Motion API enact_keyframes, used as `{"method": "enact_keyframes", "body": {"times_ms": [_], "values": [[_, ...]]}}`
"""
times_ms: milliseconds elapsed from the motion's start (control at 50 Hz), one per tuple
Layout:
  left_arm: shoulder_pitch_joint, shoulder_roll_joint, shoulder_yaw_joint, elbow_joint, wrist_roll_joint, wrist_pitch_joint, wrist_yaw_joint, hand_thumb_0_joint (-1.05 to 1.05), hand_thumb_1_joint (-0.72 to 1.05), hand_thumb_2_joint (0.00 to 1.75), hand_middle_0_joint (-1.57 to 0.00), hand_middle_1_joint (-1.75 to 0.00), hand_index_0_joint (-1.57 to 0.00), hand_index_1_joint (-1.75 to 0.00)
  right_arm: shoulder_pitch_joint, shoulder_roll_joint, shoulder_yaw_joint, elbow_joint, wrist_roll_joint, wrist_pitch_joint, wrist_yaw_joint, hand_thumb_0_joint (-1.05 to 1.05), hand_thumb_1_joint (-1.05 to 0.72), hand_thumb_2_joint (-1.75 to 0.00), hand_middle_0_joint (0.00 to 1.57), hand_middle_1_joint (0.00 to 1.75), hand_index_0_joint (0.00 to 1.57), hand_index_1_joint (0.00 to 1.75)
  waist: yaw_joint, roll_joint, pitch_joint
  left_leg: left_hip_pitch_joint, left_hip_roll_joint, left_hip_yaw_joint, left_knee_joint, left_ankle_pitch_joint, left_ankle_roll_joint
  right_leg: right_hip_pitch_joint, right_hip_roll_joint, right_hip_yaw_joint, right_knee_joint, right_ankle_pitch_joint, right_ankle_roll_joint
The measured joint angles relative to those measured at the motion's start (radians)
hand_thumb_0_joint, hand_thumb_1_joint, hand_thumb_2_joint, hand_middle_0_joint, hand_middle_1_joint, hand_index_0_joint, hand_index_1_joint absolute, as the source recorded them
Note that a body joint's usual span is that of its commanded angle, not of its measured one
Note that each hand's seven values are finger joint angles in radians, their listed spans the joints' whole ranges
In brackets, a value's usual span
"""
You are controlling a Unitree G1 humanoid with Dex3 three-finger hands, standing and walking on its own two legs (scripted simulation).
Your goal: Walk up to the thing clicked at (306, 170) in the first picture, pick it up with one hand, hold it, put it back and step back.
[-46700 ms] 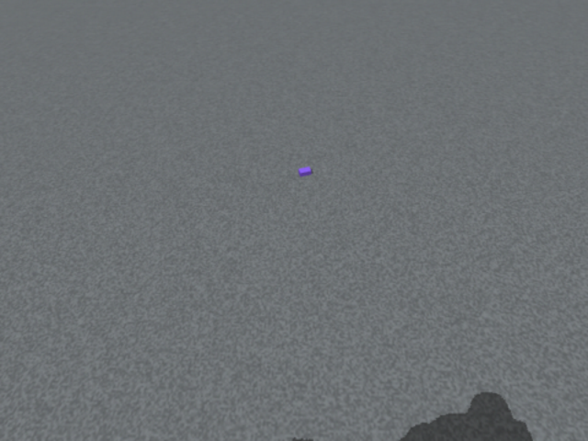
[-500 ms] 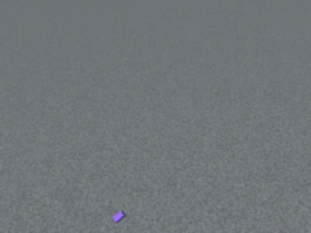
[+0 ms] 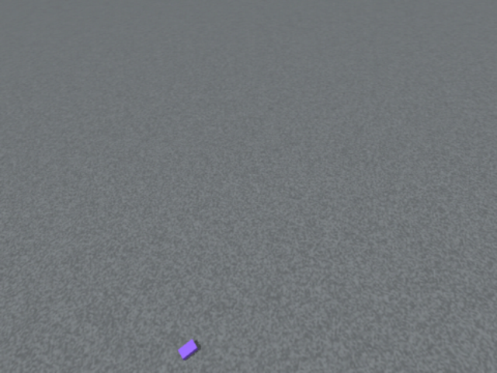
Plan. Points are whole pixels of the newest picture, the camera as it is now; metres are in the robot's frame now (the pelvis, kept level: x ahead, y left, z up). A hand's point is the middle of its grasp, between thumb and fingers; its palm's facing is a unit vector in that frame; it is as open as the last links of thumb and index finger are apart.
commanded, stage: stand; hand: left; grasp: from above
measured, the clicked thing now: (188, 349) +0.36 +0.28 -0.77
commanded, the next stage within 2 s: step back in 0.68 s
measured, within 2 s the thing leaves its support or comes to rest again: neither
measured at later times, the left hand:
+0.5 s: hand out of the picture +0.07 +0.25 -0.16, palm faces +0.00 -0.94 -0.34, open 7.4 cm
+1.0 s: hand out of the picture +0.08 +0.28 -0.17, palm faces -0.05 -0.91 -0.40, open 7.4 cm
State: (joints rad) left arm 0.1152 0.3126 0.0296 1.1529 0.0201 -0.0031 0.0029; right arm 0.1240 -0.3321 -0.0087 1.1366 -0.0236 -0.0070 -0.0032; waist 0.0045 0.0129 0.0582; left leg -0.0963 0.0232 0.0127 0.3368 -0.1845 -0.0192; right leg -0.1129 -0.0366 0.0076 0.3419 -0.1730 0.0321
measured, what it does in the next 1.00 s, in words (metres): stands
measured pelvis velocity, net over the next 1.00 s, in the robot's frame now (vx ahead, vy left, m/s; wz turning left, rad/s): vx -0.05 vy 0.01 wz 0.00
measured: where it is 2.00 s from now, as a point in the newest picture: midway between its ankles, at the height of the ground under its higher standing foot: outside the picture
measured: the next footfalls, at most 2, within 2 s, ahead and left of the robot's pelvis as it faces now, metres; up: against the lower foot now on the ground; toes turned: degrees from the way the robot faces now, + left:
right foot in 1.28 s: -0.08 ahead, -0.13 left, +0.00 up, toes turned -1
left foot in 1.64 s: -0.15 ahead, +0.10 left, +0.00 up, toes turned -2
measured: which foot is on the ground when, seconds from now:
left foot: down 0.00-1.00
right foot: down 0.00-1.00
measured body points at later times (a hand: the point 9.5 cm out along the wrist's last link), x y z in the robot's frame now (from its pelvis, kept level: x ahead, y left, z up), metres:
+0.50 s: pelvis +0.00 +0.00 +0.00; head +0.01 -0.01 +0.45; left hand +0.07 +0.30 -0.13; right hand +0.07 -0.30 -0.14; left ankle +0.00 +0.13 -0.75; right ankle +0.01 -0.14 -0.75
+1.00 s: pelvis -0.05 +0.01 -0.03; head +0.01 +0.00 +0.42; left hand +0.08 +0.32 -0.14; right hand +0.05 -0.32 -0.15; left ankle +0.00 +0.13 -0.75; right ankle +0.01 -0.14 -0.75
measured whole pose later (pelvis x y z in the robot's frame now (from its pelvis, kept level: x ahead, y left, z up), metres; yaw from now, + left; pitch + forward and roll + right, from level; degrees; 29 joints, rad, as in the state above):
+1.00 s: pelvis -0.05 +0.01 -0.03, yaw +0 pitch -2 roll +0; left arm 0.07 0.40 0.04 0.93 0.02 0.04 0.00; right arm 0.07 -0.42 -0.06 0.97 0.00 0.05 0.02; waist -0.02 0.00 0.16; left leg -0.37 0.02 0.01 0.69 -0.29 0.02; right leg -0.38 -0.04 0.02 0.68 -0.27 0.02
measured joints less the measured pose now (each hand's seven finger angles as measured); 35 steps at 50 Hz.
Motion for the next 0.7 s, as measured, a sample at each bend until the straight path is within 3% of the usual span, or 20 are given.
{"method": "enact_keyframes", "body": {"times_ms": [700], "values": [[0.006, 0.015, -0.009, -0.024, -0.008, -0.003, -0.007, 0.00, 0.90, 0.89, -0.20, -0.30, -0.20, -0.30, -0.005, -0.013, 0.003, -0.008, 0.008, 0.005, 0.010, 0.00, -0.90, -0.90, 0.20, 0.30, 0.20, 0.30, -0.005, -0.003, -0.001, -0.010, 0.001, 0.002, 0.005, -0.007, 0.000, -0.013, 0.001, 0.002, 0.008, -0.008, -0.001]]}}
